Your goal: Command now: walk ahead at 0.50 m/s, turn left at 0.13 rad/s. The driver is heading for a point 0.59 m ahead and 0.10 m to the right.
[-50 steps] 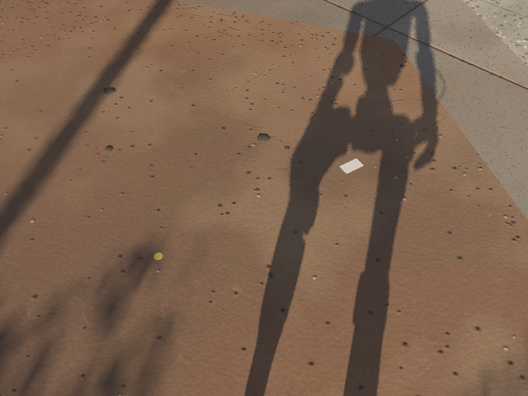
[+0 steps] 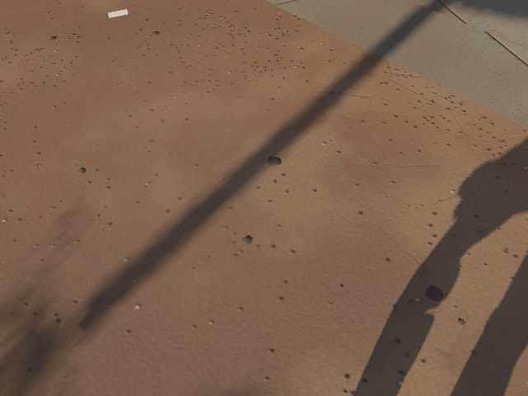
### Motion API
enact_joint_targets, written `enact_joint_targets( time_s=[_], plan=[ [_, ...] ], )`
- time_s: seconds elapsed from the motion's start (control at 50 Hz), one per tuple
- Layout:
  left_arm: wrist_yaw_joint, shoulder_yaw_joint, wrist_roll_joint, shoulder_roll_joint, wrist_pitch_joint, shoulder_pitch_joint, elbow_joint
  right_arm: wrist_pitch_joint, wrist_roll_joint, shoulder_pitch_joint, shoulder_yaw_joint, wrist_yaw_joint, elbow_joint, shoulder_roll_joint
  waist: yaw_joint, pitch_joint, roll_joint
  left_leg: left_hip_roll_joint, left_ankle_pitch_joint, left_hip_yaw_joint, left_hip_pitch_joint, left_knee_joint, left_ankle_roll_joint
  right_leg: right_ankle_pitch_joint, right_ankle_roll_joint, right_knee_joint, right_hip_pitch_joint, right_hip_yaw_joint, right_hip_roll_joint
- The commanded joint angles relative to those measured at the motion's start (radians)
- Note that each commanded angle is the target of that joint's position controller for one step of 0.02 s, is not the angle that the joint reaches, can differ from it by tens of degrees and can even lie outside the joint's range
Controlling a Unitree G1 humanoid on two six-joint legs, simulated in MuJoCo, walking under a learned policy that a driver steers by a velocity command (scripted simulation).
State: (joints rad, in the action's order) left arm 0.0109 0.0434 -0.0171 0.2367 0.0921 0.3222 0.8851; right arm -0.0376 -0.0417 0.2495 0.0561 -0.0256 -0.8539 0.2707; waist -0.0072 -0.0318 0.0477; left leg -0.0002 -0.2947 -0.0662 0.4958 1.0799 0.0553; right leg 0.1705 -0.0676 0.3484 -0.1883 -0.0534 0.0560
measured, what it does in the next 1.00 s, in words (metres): walks ahead, turning right: left foot, then right foot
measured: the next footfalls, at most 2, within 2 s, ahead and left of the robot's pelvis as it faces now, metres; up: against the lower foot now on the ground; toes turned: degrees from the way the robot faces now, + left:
left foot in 0.30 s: +0.30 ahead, +0.12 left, +0.00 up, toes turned +3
right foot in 0.84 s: +0.53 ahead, -0.08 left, +0.00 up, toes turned -21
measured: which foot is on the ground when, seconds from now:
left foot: up 0.00-0.28, down 0.30-0.84, up 0.86-1.00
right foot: down 0.00-0.30, up 0.32-0.82, down 0.84-1.00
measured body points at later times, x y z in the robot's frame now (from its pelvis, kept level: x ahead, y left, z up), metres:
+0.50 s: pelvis +0.25 +0.05 +0.00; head +0.27 +0.07 +0.45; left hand +0.30 +0.31 -0.15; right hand +0.31 -0.21 -0.12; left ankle +0.26 +0.12 -0.75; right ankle +0.22 -0.09 -0.66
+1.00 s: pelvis +0.44 +0.00 -0.01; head +0.48 -0.03 +0.43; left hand +0.63 +0.20 -0.14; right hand +0.43 -0.26 -0.16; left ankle +0.43 +0.14 -0.66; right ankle +0.50 -0.06 -0.75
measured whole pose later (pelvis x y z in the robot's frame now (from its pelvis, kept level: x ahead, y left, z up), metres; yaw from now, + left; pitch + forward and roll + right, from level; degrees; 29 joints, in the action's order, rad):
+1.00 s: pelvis +0.44 +0.00 -0.01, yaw -19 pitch +0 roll +0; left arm -0.01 0.05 -0.01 0.22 0.02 0.16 0.84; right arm -0.01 -0.03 0.23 0.04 0.03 -0.87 0.22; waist 0.01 -0.10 0.02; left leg 0.06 -0.42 0.02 0.46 1.19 -0.01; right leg 0.12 -0.14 0.46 -0.33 -0.10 0.09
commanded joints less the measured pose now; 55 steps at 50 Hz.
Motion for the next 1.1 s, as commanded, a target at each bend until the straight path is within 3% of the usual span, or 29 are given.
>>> enact_joint_targets(
  time_s=[0.02, 0.12, 0.2, 0.26, 0.28, 0.3, 0.32, 0.34, 0.36, 0.38, 0.4, 0.44, 0.5, 0.58, 0.64, 0.7, 0.74, 0.78, 0.8, 0.82, 0.84, 0.86, 0.88, 0.92, 0.94, 0.96, 1.0, 1.04, 1.1],
  plan=[
    [0.001, 0.02, 0.007, 0.104, 0.022, 0.037, -0.028, 0.004, -0.005, 0.0, 0.0, -0.011, 0.055, 0.035, 0.02, 0.0, -0.13, 0.061, 0.08, 0.03, 0.13, -0.066, -0.024, -0.192, -0.145, -0.212, 0.068, 0.232, -0.263],
    [0.001, 0.021, 0.01, 0.113, 0.014, 0.116, 0.01, -0.006, 0.006, -0.204, -0.028, -0.019, 0.116, -0.002, -0.029, -0.028, -0.128, 0.069, 0.227, 0.104, 0.097, -0.353, -0.044, -0.274, -0.12, -0.221, 0.083, 0.14, -0.225],
    [-0.004, 0.023, 0.004, 0.13, 0.006, 0.163, 0.035, -0.012, 0.013, -0.279, -0.029, -0.012, 0.141, 0.015, -0.047, -0.033, -0.133, 0.044, 0.213, 0.126, 0.042, -0.471, -0.02, -0.356, -0.112, -0.172, 0.156, 0.139, -0.262],
    [-0.011, 0.026, 0.001, 0.141, -0.004, 0.156, 0.048, -0.022, 0.008, -0.232, -0.019, -0.001, 0.133, 0.035, -0.011, -0.018, -0.13, 0.007, 0.13, 0.129, -0.078, -0.55, 0.018, -0.527, -0.093, -0.061, 0.197, 0.147, -0.283],
    [-0.012, 0.025, 0.006, 0.145, -0.008, 0.146, 0.052, -0.031, 0.002, -0.128, -0.01, 0.007, 0.099, 0.045, 0.041, 0.029, -0.106, -0.02, 0.141, 0.138, -0.215, -0.622, 0.035, -0.616, -0.079, 0.067, 0.185, 0.128, -0.257],
    [-0.012, 0.019, 0.011, 0.129, -0.009, 0.143, 0.047, -0.045, -0.012, 0.028, 0.007, 0.018, 0.048, 0.085, 0.099, 0.124, -0.063, 0.015, 0.156, 0.096, -0.441, -0.649, 0.062, -0.552, -0.06, 0.25, 0.092, 0.096, -0.208],
    [-0.007, -0.001, 0.031, 0.063, -0.006, 0.141, -0.003, -0.053, -0.037, 0.184, 0.029, 0.034, 0.034, 0.176, 0.145, 0.264, 0.07, 0.285, 0.043, -0.208, -0.722, -0.682, 0.127, -0.204, -0.025, 0.556, -0.159, 0.043, -0.128],
    [-0.015, -0.004, 0.038, 0.028, -0.014, 0.232, -0.004, -0.039, -0.019, 0.196, 0.047, 0.03, 0.027, 0.234, 0.104, 0.324, 0.212, 0.47, 0.003, -0.533, -0.797, -0.793, 0.207, 0.375, -0.013, 0.793, -0.388, 0.024, -0.003],
    [-0.022, 0.024, 0.011, 0.123, -0.029, 0.162, 0.013, -0.03, 0.008, 0.129, 0.031, 0.025, 0.035, 0.152, 0.089, 0.196, 0.043, 0.414, -0.084, -0.467, -0.671, -0.811, 0.182, 0.31, -0.026, 0.855, -0.437, 0.107, -0.064],
    [-0.013, 0.024, 0.01, 0.1, -0.027, 0.113, 0.003, -0.033, 0.014, 0.044, 0.013, 0.022, 0.046, 0.092, 0.056, 0.077, 0.024, 0.368, -0.053, -0.329, -0.535, -0.854, 0.155, 0.223, -0.026, 0.832, -0.434, 0.118, -0.098],
    [-0.007, 0.021, 0.009, 0.075, -0.031, 0.094, 0.006, -0.041, 0.014, 0.002, 0.004, 0.019, 0.048, 0.053, 0.034, 0.029, 0.021, 0.32, 0.018, -0.225, -0.45, -0.893, 0.121, 0.169, -0.023, 0.796, -0.402, 0.115, -0.124],
    [0.008, 0.024, -0.011, 0.057, -0.056, 0.109, 0.016, -0.056, 0.019, -0.007, -0.003, 0.027, 0.033, 0.029, -0.003, -0.001, 0.046, 0.266, 0.12, -0.088, -0.362, -0.934, 0.083, 0.121, -0.005, 0.77, -0.35, 0.103, -0.145],
    [0.024, 0.028, -0.012, 0.041, -0.076, 0.048, -0.008, -0.08, 0.028, 0.035, 0.006, 0.032, 0.009, 0.049, -0.015, -0.008, 0.023, 0.257, 0.267, 0.016, -0.376, -0.953, 0.09, 0.044, 0.013, 0.77, -0.411, 0.089, -0.152],
    [0.035, 0.028, -0.012, 0.033, -0.084, -0.078, -0.053, -0.08, 0.026, 0.104, 0.005, 0.037, -0.025, 0.039, 0.001, -0.036, 0.018, 0.237, 0.367, 0.13, -0.42, -0.956, 0.082, -0.083, 0.029, 0.689, -0.519, 0.07, -0.158],
    [0.043, 0.016, -0.012, 0.017, -0.081, -0.183, -0.092, -0.078, 0.024, 0.126, 0.003, 0.04, -0.041, 0.042, 0.018, -0.059, 0.018, 0.22, 0.438, 0.205, -0.434, -0.944, 0.069, -0.166, 0.029, 0.517, -0.501, 0.024, -0.143],
    [0.049, 0.0, -0.019, -0.004, -0.076, -0.264, -0.127, -0.069, 0.029, 0.155, 0.004, 0.052, -0.06, 0.059, 0.034, -0.078, 0.015, 0.224, 0.716, 0.283, -0.46, -0.868, 0.055, -0.181, 0.01, 0.347, -0.418, -0.067, -0.105],
    [0.048, 0.002, -0.026, 0.006, -0.072, -0.247, -0.131, -0.058, 0.029, 0.171, 0.008, 0.062, -0.072, 0.078, 0.027, -0.046, 0.036, 0.232, 0.911, 0.307, -0.514, -0.772, 0.041, -0.132, -0.015, 0.3, -0.353, -0.101, -0.062],
    [0.039, 0.014, -0.031, 0.036, -0.068, -0.145, -0.11, -0.045, 0.031, 0.144, 0.019, 0.074, -0.067, 0.108, -0.017, 0.017, 0.07, 0.237, 1.092, 0.317, -0.545, -0.604, 0.034, -0.045, -0.054, 0.276, -0.245, -0.116, -0.004],
    [0.033, 0.025, -0.034, 0.059, -0.059, -0.065, -0.091, -0.035, 0.031, 0.132, 0.023, 0.075, -0.061, 0.119, -0.049, 0.068, 0.067, 0.238, 1.07, 0.313, -0.54, -0.462, 0.033, -0.034, -0.078, 0.233, -0.161, -0.1, 0.018],
    [0.023, 0.038, -0.045, 0.084, -0.045, 0.039, -0.059, -0.029, 0.04, 0.118, 0.024, 0.072, -0.055, 0.118, -0.103, 0.128, 0.027, 0.217, 0.898, 0.315, -0.479, -0.26, 0.01, -0.157, -0.104, 0.105, -0.009, -0.065, 0.022],
    [0.009, 0.062, -0.049, 0.174, -0.033, 0.095, -0.05, -0.029, 0.044, 0.145, 0.016, 0.065, -0.03, 0.082, -0.113, 0.21, -0.091, 0.148, 0.375, 0.317, -0.267, 0.03, -0.023, -0.575, -0.156, 0.136, 0.221, 0.123, -0.162],
    [0.003, 0.084, -0.028, 0.274, -0.04, 0.055, -0.075, -0.022, 0.073, 0.27, -0.005, 0.059, 0.013, -0.007, -0.023, 0.365, -0.272, -0.035, -0.394, 0.22, 0.054, 0.392, -0.065, -1.212, -0.381, 0.194, 0.508, 0.555, -0.505],
    [-0.009, 0.08, 0.017, 0.233, -0.058, 0.079, -0.091, -0.008, 0.04, 0.22, 0.004, 0.061, -0.007, 0.048, -0.071, 0.427, -0.076, 0.019, -0.275, 0.06, 0.051, 0.392, -0.068, -1.119, -0.384, 0.135, 0.436, 0.469, -0.481],
    [-0.021, 0.04, 0.023, 0.107, -0.071, -0.068, -0.095, -0.006, 0.033, 0.109, 0.001, 0.058, 0.008, 0.034, -0.019, 0.151, -0.041, 0.074, -0.166, 0.055, 0.065, 0.25, -0.065, -0.771, -0.288, 0.015, 0.151, 0.314, -0.368],
    [-0.027, 0.029, 0.028, 0.079, -0.077, -0.136, -0.1, 0.01, 0.019, 0.085, 0.006, 0.054, 0.009, 0.046, 0.017, 0.107, -0.021, 0.087, -0.129, 0.053, 0.017, 0.162, -0.061, -0.56, -0.222, -0.048, 0.056, 0.261, -0.301],
    [-0.027, 0.019, 0.022, 0.059, -0.072, -0.126, -0.095, 0.031, 0.004, 0.137, 0.008, 0.053, -0.004, 0.04, 0.031, 0.077, -0.072, 0.085, -0.116, 0.063, -0.055, 0.134, -0.064, -0.666, -0.219, -0.057, -0.028, 0.221, -0.301],
    [-0.021, 0.019, 0.005, 0.074, -0.056, -0.103, -0.075, 0.055, 0.009, 0.182, 0.002, 0.056, -0.028, 0.005, 0.049, 0.092, -0.071, 0.065, -0.09, 0.065, -0.11, 0.083, -0.068, -0.743, -0.217, -0.052, -0.061, 0.162, -0.278],
    [-0.019, 0.02, -0.006, 0.092, -0.047, -0.108, -0.069, 0.06, 0.014, 0.168, 0.004, 0.054, -0.032, 0.005, 0.052, 0.113, -0.083, 0.058, -0.056, 0.069, -0.113, 0.002, -0.069, -0.68, -0.192, -0.062, -0.052, 0.141, -0.251],
    [-0.018, 0.014, -0.006, 0.087, -0.055, -0.105, -0.055, 0.072, 0.015, 0.106, 0.004, 0.053, -0.028, 0.009, 0.034, 0.112, -0.125, 0.063, -0.025, 0.063, -0.111, -0.138, -0.074, -0.416, -0.16, -0.097, -0.037, 0.146, -0.233]
  ],
)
